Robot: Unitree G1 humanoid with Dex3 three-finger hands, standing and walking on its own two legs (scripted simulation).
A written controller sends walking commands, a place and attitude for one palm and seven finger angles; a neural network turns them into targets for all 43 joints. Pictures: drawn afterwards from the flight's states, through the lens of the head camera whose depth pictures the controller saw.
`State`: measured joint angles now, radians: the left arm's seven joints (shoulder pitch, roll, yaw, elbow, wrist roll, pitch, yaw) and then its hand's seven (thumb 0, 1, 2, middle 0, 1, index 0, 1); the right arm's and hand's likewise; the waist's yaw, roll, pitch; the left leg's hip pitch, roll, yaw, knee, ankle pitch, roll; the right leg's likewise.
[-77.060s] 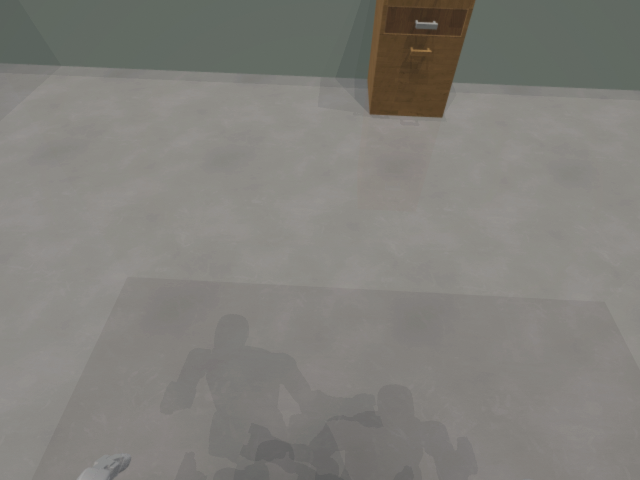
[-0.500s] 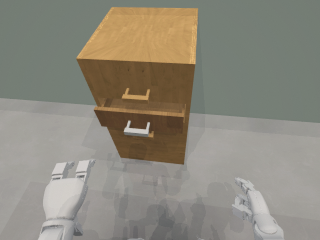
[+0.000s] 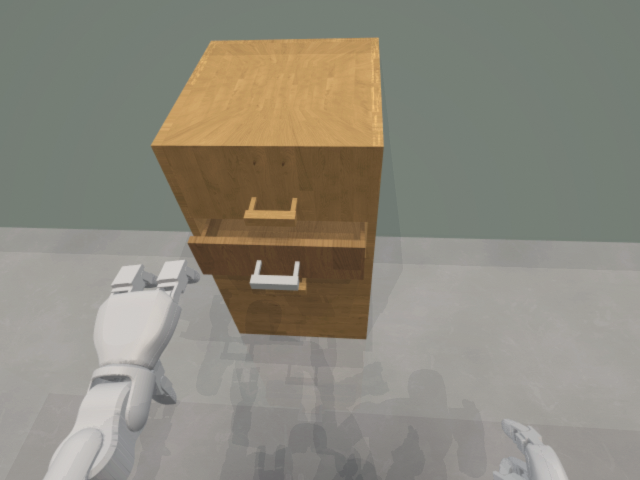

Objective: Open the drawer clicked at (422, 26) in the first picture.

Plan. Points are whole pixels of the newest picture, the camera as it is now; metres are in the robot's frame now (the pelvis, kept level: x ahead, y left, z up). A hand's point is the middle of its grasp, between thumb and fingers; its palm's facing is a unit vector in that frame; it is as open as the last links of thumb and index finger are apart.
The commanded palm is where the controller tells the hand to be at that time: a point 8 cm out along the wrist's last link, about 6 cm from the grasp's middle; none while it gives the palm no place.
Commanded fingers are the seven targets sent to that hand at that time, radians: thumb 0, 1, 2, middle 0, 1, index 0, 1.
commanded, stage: raise the hand with hooked fingers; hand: left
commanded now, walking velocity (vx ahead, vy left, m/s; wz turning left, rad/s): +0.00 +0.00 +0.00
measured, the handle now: (276, 274) +0.55 +0.18 -0.23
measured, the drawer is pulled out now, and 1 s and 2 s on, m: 0.07 0.07 0.07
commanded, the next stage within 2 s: move the hooked fingers above the handle in 0.78 s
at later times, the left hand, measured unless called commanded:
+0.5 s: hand (144, 267) +0.33 +0.26 +0.09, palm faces +0.03 -0.06 -1.00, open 13.9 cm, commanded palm +0.29 +0.25 +0.14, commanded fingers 0.00 -0.50 0.30 -0.30 -1.20 -0.30 -1.20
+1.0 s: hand (172, 282) +0.32 +0.23 +0.07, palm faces +0.00 -0.07 -1.00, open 13.9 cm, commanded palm +0.31 +0.23 +0.12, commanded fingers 0.00 -0.50 0.30 -0.30 -1.20 -0.30 -1.20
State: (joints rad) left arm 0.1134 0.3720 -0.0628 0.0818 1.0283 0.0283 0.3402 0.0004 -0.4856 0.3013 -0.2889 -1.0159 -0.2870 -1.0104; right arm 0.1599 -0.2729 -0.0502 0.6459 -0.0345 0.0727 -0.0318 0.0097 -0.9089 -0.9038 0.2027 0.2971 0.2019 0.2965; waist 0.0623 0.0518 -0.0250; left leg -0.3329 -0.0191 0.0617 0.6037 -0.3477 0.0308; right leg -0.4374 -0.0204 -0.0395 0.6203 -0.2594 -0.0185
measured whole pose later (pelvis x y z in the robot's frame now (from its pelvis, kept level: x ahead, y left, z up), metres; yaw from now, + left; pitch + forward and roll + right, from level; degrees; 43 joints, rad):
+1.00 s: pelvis +0.01 -0.01 +0.01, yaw +1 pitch +4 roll +1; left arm -0.14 0.41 -0.10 0.21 0.98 0.05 0.14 0.00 -0.49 0.30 -0.31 -1.20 -0.31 -1.20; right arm 0.12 -0.25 -0.01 0.66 0.01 0.10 -0.02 0.01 -0.91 -0.90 0.20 0.30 0.20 0.30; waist 0.08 0.08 -0.02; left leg -0.23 -0.02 0.04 0.44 -0.28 0.02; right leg -0.34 -0.01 -0.06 0.47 -0.20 -0.02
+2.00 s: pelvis -0.01 +0.00 -0.06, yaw +1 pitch +24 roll +0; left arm -0.68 0.31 -0.06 1.04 1.18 -0.08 0.56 0.00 -0.48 0.30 -0.32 -1.20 -0.32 -1.20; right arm 0.25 -0.24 -0.07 0.74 -0.08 0.04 0.03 0.00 -0.91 -0.90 0.21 0.30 0.20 0.30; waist -0.10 0.04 -0.19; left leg -0.97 -0.01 0.04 1.04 -0.50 0.04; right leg -1.04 -0.03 -0.06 1.00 -0.38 -0.02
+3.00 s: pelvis -0.03 -0.01 -0.13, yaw +1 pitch +33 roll -1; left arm -0.97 0.41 0.00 1.22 1.18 0.06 0.62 0.00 -0.48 0.30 -0.31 -1.20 -0.31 -1.20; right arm 0.22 -0.27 -0.03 0.71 -0.08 -0.01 0.05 0.00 -0.91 -0.90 0.20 0.30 0.20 0.30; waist -0.20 0.07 -0.20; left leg -1.35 0.02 0.02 1.36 -0.59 0.02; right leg -1.42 -0.02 -0.09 1.29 -0.45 -0.05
